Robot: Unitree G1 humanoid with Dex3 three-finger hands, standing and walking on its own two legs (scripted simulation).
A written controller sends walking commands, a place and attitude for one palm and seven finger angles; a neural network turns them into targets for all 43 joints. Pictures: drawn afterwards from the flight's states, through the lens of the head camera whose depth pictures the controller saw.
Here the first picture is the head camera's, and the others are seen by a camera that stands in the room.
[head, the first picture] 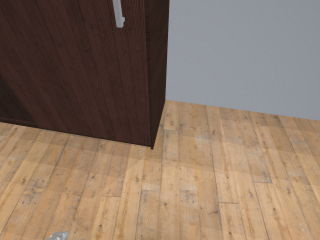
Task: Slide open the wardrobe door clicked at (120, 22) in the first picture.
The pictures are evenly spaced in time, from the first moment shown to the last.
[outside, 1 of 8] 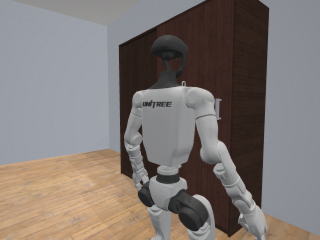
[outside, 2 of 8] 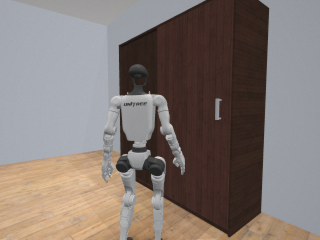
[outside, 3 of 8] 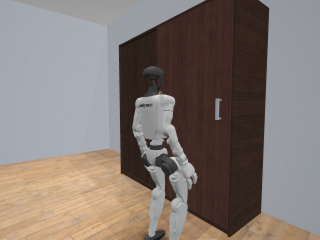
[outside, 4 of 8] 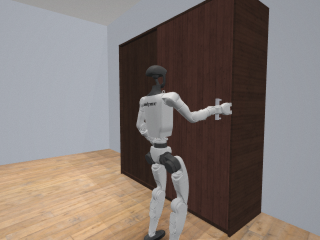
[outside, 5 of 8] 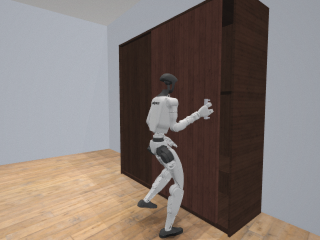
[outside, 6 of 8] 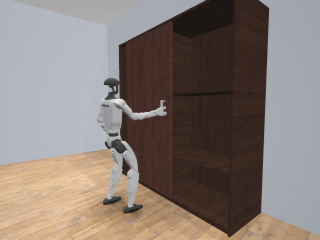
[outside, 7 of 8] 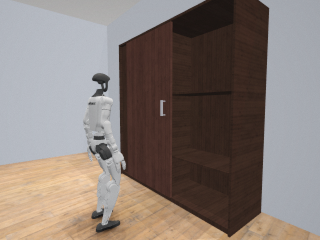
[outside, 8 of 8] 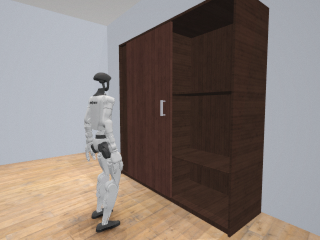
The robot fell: no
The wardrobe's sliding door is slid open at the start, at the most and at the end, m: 0.00 0.68 0.68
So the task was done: yes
